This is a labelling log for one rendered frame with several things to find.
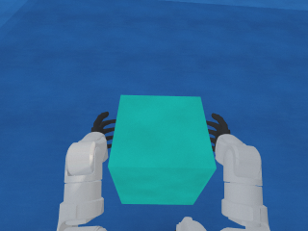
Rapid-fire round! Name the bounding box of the robot left forearm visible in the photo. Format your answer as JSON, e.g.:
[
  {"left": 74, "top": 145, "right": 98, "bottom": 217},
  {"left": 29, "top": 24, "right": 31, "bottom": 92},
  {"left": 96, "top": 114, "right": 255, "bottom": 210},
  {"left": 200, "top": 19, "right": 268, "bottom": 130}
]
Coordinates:
[{"left": 57, "top": 132, "right": 109, "bottom": 231}]

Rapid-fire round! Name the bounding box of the carton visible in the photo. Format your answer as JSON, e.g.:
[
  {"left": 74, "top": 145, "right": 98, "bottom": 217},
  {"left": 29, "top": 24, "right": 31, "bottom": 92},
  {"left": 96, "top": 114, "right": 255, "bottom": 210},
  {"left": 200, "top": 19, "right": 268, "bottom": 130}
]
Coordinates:
[{"left": 108, "top": 94, "right": 217, "bottom": 205}]

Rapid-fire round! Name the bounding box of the robot right hand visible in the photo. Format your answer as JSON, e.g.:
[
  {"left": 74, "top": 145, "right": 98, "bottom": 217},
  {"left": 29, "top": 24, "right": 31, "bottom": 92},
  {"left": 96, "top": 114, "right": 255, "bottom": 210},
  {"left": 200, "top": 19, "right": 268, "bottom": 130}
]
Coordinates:
[{"left": 206, "top": 113, "right": 231, "bottom": 152}]

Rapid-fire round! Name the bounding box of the right robot thigh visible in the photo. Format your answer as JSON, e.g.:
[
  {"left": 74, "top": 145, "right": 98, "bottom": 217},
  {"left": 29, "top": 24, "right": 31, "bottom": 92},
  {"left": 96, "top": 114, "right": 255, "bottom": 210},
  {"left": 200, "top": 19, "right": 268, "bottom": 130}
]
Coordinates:
[{"left": 176, "top": 219, "right": 207, "bottom": 231}]

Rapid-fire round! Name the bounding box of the robot left hand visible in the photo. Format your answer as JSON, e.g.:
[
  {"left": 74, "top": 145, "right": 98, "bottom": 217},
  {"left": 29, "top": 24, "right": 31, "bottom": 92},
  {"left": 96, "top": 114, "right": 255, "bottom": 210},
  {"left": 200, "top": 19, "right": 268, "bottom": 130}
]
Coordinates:
[{"left": 90, "top": 112, "right": 116, "bottom": 149}]

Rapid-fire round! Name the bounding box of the robot right forearm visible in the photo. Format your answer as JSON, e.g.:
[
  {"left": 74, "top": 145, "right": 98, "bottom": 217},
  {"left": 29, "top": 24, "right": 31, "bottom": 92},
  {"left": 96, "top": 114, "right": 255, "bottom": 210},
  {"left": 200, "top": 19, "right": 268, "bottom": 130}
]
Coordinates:
[{"left": 215, "top": 134, "right": 270, "bottom": 231}]

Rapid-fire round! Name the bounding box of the robot right shin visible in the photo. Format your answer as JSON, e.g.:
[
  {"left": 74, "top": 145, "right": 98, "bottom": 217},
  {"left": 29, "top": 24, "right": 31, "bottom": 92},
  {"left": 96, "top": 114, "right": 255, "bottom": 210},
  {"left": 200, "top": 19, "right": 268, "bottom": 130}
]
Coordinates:
[{"left": 181, "top": 217, "right": 193, "bottom": 222}]

